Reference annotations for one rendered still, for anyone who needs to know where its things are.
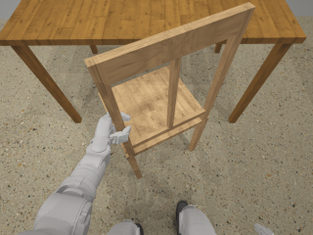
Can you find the robot left thigh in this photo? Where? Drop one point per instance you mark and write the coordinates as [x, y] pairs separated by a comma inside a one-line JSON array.
[[125, 228]]

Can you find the robot left forearm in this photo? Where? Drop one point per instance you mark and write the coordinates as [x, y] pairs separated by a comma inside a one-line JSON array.
[[87, 175]]

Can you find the robot left hand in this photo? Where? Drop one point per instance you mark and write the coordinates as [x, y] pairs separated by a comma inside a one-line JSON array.
[[106, 128]]

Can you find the robot left upper arm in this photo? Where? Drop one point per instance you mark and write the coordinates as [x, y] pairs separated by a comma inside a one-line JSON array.
[[63, 215]]

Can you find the chair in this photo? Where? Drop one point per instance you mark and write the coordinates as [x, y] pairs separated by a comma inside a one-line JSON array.
[[159, 104]]

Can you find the robot right hand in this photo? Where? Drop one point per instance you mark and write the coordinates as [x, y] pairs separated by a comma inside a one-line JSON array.
[[261, 230]]

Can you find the table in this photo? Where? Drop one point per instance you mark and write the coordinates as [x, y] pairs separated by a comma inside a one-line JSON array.
[[121, 22]]

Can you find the robot left shin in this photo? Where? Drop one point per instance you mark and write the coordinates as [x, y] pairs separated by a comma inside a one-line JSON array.
[[129, 220]]

